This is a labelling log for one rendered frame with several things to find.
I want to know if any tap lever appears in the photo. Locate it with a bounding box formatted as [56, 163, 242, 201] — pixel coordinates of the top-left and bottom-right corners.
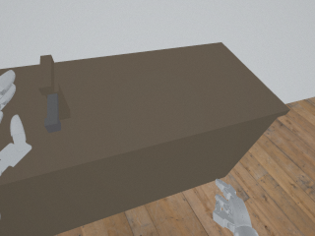
[44, 93, 61, 133]

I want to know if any left robot hand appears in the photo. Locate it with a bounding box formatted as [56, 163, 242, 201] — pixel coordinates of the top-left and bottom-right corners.
[0, 70, 32, 176]

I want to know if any right robot hand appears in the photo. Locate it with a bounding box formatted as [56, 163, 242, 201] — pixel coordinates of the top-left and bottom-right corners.
[213, 178, 252, 234]

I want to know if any robot right forearm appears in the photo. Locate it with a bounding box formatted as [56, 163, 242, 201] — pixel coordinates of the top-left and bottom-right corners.
[233, 225, 259, 236]

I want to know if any counter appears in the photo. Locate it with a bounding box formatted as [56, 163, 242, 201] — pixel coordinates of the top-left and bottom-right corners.
[0, 42, 290, 236]

